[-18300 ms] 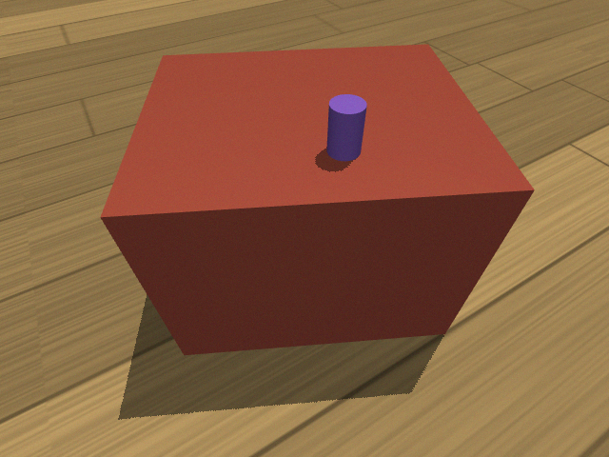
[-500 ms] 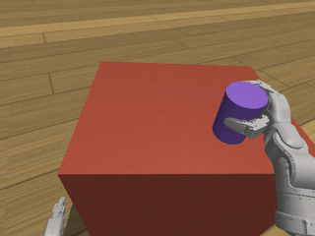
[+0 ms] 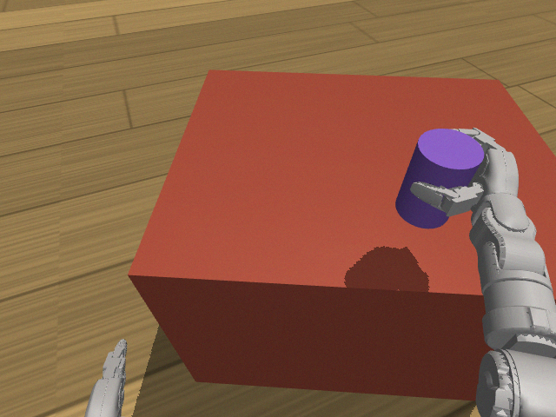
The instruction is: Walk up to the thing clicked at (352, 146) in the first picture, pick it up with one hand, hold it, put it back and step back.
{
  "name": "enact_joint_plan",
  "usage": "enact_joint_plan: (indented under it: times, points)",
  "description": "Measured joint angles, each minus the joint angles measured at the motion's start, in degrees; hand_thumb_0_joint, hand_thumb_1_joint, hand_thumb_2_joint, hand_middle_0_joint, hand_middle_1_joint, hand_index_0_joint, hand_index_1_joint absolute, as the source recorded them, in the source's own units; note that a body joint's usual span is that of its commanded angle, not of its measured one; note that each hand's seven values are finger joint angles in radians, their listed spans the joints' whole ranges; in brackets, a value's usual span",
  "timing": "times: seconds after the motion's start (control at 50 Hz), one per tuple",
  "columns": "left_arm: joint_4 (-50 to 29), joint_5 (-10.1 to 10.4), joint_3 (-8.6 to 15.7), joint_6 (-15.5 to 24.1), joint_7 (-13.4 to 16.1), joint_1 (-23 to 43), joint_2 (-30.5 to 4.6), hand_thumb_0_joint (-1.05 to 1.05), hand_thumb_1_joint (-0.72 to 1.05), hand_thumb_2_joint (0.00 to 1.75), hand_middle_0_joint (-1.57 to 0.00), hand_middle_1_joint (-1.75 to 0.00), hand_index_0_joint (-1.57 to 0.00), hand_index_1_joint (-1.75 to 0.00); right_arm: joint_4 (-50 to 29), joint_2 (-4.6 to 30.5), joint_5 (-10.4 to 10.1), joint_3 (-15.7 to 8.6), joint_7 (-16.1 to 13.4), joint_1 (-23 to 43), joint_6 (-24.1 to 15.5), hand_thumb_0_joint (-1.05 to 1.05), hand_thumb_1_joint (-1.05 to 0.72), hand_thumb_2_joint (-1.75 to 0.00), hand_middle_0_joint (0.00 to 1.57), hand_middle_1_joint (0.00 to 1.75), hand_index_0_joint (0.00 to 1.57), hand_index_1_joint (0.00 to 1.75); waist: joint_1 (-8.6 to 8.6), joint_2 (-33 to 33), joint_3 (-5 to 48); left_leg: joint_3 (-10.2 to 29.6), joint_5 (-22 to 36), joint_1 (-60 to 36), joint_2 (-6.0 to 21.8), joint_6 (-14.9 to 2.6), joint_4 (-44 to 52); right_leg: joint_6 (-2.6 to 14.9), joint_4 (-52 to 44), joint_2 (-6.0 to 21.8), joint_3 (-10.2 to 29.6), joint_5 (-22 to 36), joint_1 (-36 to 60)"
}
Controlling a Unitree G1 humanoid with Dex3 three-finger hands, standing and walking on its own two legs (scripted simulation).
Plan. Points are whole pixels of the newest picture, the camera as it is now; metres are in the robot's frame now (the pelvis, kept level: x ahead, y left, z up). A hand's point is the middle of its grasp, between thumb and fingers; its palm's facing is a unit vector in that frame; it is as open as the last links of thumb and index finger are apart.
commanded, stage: crouch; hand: right
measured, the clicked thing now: (434, 180) +0.43 -0.19 +0.12
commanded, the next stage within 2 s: lower in 0.76 s
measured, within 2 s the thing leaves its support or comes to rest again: rests again in 1.74 s
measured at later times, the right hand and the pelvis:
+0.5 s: hand (440, 170) +0.48 -0.21 +0.10, palm faces +0.20 +0.98 +0.00, open 11.3 cm; pelvis +0.01 -0.01 -0.01, yaw +1 degrees
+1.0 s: hand (438, 170) +0.50 -0.22 +0.09, palm faces +0.20 +0.98 +0.01, open 11.3 cm; pelvis +0.01 -0.01 -0.02, yaw +1 degrees
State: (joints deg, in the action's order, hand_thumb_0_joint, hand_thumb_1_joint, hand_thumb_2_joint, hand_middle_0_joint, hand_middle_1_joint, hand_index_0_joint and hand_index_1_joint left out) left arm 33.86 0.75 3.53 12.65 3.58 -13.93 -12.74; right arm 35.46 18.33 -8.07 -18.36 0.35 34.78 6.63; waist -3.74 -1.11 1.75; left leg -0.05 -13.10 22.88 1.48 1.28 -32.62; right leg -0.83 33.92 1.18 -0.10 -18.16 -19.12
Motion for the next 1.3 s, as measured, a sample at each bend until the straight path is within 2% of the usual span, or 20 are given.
enact_joint_plan:
  times: [0.16,0.36,0.56,0.92,1.08,1.3]
  points:
    - [-2.44,-0.06,-0.91,-1.3,-0.06,-0.63,0.17,-0.01,-0.52,0.04,-0.06,-0.05,-0.06,-0.04,9.38,2.1,0.75,-1.35,0.93,3.66,-7.6,-0.01,0.61,-1.05,0.62,1.03,0.7,1.07,-0.89,0.47,0.11,0.51,-0.08,3.16,0.02,0.28,-1.04,0.29,1.51,-0.05,-0.46,-0.51,-3.19]
    - [-4.14,-0.42,-1.49,-2.37,-0.14,-0.96,-0.07,-0.01,-0.52,0.04,-0.06,-0.05,-0.06,-0.05,16.46,3.77,1.4,-2.08,1.92,6.62,-13.32,-0.01,0.61,-1.05,0.62,1.03,0.7,1.07,-1.92,0.9,1.66,0.72,-0.68,6.58,-0.19,0.53,-2.26,0.48,3.77,0.16,-0.64,-1.79,-6.97]
    - [-7.86,-0.3,-1.07,-3.08,-0.6,-1.66,-1.02,-0.01,-0.53,0.05,-0.06,-0.05,-0.06,-0.05,20.58,5.42,1.82,-3.13,2.53,8.29,-16.51,-0.01,0.61,-1.05,0.62,1.03,0.7,1.07,-2.73,1.04,2.54,0.75,-1.68,9.16,-0.46,0.59,-4.1,0.55,6.07,0.44,-0.63,-3.12,-9.68]
    - [-12.13,-0.58,-1.98,-4.44,-1.4,-3.01,-1.32,-0.01,-0.54,0.06,-0.06,-0.04,-0.05,-0.05,26.41,8.76,3.01,-5.56,4.1,12.6,-19.06,-0.01,0.61,-1.05,0.62,1.03,0.7,1.07,-4.11,1.02,3.58,0.47,-3.42,14.7,-0.49,0.55,-8.37,0.52,10.46,0.49,-0.21,-4.89,-15.34]
    - [-15.28,-1.19,-2.58,-4.61,-2.12,-3.43,-1.17,-0.01,-0.55,0.06,-0.06,-0.04,-0.05,-0.05,30.31,10.47,3.71,-7.14,5.56,13.88,-21.13,-0.01,0.61,-1.05,0.62,1.04,0.7,1.07,-5.34,1.39,3.93,0.49,-4.25,18.35,-0.53,0.5,-11.15,0.5,13.21,0.53,-0.14,-5.74,-18.93]
    - [-17.8,-2.35,-2.28,-4.69,-2.47,-4.18,-1.69,-0.01,-0.55,0.07,-0.06,-0.04,-0.05,-0.05,31.23,11.78,4.76,-8.91,5.76,14.66,-23.75,-0.01,0.61,-1.05,0.62,1.04,0.7,1.07,-6.82,1.66,4.58,0.18,-5.6,24.74,-0.79,0.4,-15.9,0.37,18.7,0.8,0.35,-7.48,-25.67]
